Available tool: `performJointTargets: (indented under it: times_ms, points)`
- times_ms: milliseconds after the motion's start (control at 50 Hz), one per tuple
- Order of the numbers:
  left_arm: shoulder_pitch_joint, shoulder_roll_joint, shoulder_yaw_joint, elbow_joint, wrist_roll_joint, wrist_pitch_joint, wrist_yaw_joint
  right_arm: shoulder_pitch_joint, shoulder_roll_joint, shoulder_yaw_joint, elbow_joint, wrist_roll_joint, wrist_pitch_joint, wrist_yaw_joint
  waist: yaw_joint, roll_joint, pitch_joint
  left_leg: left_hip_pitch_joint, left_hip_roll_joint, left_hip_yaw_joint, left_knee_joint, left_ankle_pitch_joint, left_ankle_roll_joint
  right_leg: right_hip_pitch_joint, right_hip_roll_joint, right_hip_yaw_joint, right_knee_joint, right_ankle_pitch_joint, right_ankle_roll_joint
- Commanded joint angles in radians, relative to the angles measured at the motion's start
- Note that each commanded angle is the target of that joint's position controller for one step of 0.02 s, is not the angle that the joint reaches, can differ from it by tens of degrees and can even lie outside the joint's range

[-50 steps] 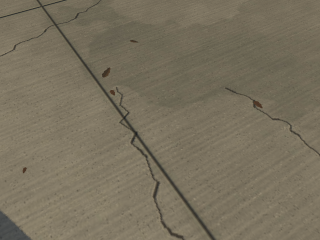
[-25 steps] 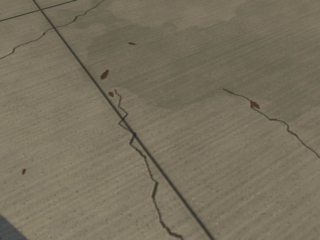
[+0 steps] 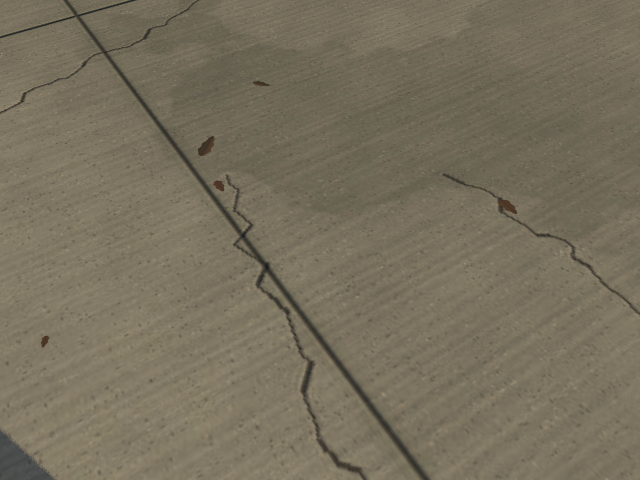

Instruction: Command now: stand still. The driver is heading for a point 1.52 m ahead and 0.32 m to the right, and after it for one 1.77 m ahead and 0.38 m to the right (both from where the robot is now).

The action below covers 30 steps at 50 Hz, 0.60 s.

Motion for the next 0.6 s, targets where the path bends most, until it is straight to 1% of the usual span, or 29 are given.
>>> performJointTargets:
  times_ms: [20,340,360,380,400,420,440,460,480,500,520,540,560,580,600]
  points:
    - [0.071,0.092,0.015,-0.015,-0.001,-0.005,0.003,0.031,-0.098,-0.013,-0.019,0.000,-0.005,-0.003,0.000,-0.005,0.016,0.057,0.014,-0.009,-0.052,0.117,0.033,-0.095,-0.044,0.043,-0.110,0.101,-0.012]
    - [0.111,0.077,0.017,-0.018,-0.002,-0.007,0.005,0.054,-0.088,-0.010,-0.015,0.002,-0.004,-0.006,-0.001,-0.006,0.021,0.055,0.013,-0.008,-0.048,0.128,0.033,-0.093,-0.042,0.042,-0.105,0.123,-0.013]
    - [0.130,0.069,0.016,-0.008,-0.002,-0.006,0.006,0.072,-0.075,-0.007,-0.006,0.002,-0.003,-0.006,0.000,-0.012,-0.003,0.065,-0.001,0.008,-0.043,0.042,0.032,-0.083,-0.036,0.038,-0.117,0.022,-0.017]
    - [0.139,0.085,0.023,-0.005,-0.008,-0.002,0.010,0.073,-0.075,-0.009,-0.004,0.006,-0.003,-0.007,0.004,-0.028,0.013,0.039,-0.030,0.039,-0.007,-0.095,0.035,-0.094,-0.036,0.050,-0.131,-0.144,-0.033]
    - [0.135,0.120,0.035,-0.014,-0.016,0.000,0.014,0.068,-0.080,-0.012,-0.009,0.011,-0.005,-0.008,0.010,-0.065,0.042,-0.020,-0.061,0.076,0.053,-0.246,0.040,-0.111,-0.062,0.098,-0.156,-0.330,-0.065]
    - [0.151,0.147,0.044,-0.021,-0.022,-0.002,0.016,0.039,-0.080,-0.014,-0.026,0.010,-0.013,-0.005,0.026,-0.104,0.083,-0.111,-0.070,0.092,0.129,-0.307,0.046,-0.116,-0.129,0.192,-0.210,-0.483,-0.108]
    - [0.176,0.183,0.058,-0.023,-0.027,-0.009,0.017,0.004,-0.066,-0.011,-0.050,0.010,-0.029,0.002,0.043,-0.163,0.115,-0.196,-0.059,0.105,0.240,-0.273,0.052,-0.099,-0.234,0.329,-0.281,-0.576,-0.163]
    - [0.177,0.210,0.071,-0.029,-0.028,-0.019,0.017,-0.026,-0.057,-0.008,-0.070,0.013,-0.047,0.012,0.051,-0.189,0.154,-0.251,-0.010,0.072,0.344,-0.233,0.065,-0.113,-0.329,0.447,-0.330,-0.577,-0.218]
    - [0.173,0.194,0.070,-0.036,-0.021,-0.030,0.015,-0.053,-0.066,-0.012,-0.087,0.019,-0.063,0.021,0.050,-0.170,0.179,-0.326,0.024,0.037,0.420,-0.267,0.076,-0.092,-0.369,0.508,-0.346,-0.510,-0.246]
    - [0.160,0.176,0.067,-0.046,-0.018,-0.040,0.011,-0.059,-0.073,-0.017,-0.099,0.024,-0.079,0.029,0.039,-0.151,0.183,-0.385,0.052,0.011,0.442,-0.301,0.087,-0.046,-0.372,0.514,-0.335,-0.429,-0.246]
    - [0.139,0.165,0.066,-0.061,-0.025,-0.046,0.006,-0.053,-0.079,-0.019,-0.106,0.030,-0.095,0.036,0.025,-0.130,0.167,-0.386,0.065,0.000,0.385,-0.304,0.095,-0.012,-0.351,0.480,-0.315,-0.349,-0.224]
    - [0.115,0.166,0.067,-0.076,-0.033,-0.047,0.004,-0.046,-0.082,-0.022,-0.108,0.034,-0.110,0.041,0.012,-0.113,0.147,-0.324,0.057,0.013,0.275,-0.285,0.096,-0.014,-0.309,0.419,-0.293,-0.276,-0.196]
    - [0.086,0.175,0.069,-0.088,-0.040,-0.042,0.001,-0.014,-0.081,-0.027,-0.097,0.036,-0.120,0.043,-0.015,-0.105,0.121,-0.191,0.027,0.052,0.149,-0.221,0.088,-0.064,-0.253,0.345,-0.260,-0.220,-0.168]
    - [0.064,0.185,0.072,-0.098,-0.045,-0.034,-0.001,0.066,-0.079,-0.035,-0.062,0.035,-0.124,0.044,-0.053,-0.100,0.088,-0.008,-0.022,0.106,0.035,-0.078,0.070,-0.147,-0.199,0.286,-0.211,-0.191,-0.149]
    - [0.065,0.183,0.072,-0.106,-0.044,-0.029,-0.002,0.152,-0.086,-0.046,-0.025,0.031,-0.121,0.044,-0.079,-0.093,0.057,0.150,-0.058,0.127,0.011,0.000,0.043,-0.228,-0.154,0.252,-0.151,-0.157,-0.135]
Velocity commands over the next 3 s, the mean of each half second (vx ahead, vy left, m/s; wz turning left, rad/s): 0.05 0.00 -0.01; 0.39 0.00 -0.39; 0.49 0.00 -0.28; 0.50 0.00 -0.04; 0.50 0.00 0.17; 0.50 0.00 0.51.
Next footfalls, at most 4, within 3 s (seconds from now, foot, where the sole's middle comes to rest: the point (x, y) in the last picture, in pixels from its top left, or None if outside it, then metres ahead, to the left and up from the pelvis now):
1.12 right None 0.42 -0.14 -0.78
1.68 left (361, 352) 0.81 -0.06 -0.78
2.22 right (490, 292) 0.99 -0.40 -0.78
2.78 left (415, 197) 1.33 -0.24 -0.78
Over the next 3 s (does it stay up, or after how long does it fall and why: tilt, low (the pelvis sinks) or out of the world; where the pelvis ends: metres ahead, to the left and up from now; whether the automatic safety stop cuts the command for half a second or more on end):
stays up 1.28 -0.30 0.00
